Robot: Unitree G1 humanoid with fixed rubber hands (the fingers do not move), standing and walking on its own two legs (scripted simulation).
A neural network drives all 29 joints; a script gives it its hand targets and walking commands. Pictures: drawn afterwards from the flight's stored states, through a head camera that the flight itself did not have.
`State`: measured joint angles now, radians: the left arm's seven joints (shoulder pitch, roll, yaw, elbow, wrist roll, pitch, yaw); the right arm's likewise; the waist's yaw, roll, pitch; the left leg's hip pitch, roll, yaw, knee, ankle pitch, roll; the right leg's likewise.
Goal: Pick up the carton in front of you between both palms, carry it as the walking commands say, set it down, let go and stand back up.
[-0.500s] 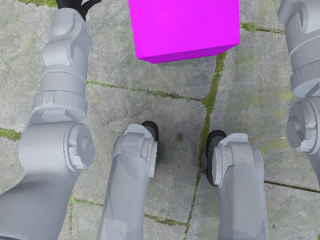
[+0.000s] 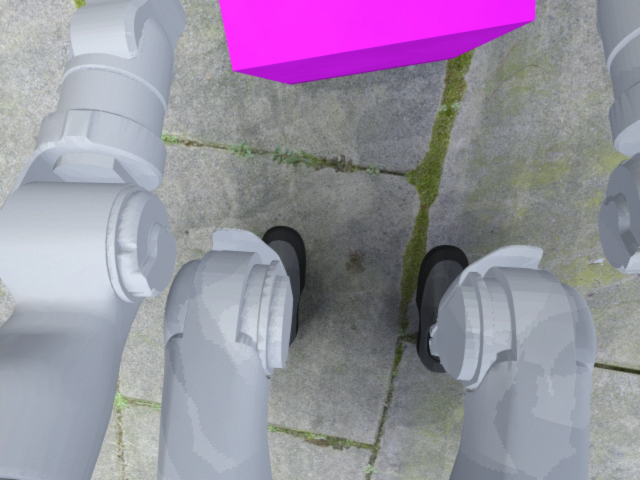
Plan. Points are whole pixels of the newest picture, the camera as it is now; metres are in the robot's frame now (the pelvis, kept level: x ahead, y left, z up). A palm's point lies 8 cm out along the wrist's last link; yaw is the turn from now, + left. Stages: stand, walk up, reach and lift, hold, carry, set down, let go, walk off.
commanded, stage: reach and lift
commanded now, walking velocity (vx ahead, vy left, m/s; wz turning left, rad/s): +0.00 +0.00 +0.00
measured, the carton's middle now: out of the picture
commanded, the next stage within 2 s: none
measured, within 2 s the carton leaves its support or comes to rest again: leaves its support in 0.70 s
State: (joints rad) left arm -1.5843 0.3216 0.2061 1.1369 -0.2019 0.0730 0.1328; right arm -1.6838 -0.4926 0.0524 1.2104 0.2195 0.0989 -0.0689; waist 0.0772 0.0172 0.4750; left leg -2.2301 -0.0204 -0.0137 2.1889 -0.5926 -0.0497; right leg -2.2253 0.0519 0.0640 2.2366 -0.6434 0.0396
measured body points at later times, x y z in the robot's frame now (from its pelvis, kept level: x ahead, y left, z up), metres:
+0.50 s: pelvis -0.01 +0.00 +0.00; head +0.38 -0.01 +0.21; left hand +0.56 +0.18 -0.18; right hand +0.60 -0.13 -0.18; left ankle +0.11 +0.13 -0.34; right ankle +0.09 -0.12 -0.34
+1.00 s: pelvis -0.01 +0.00 +0.06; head +0.30 -0.01 +0.39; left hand +0.53 +0.16 -0.03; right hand +0.55 -0.14 -0.03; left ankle +0.11 +0.14 -0.34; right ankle +0.09 -0.13 -0.34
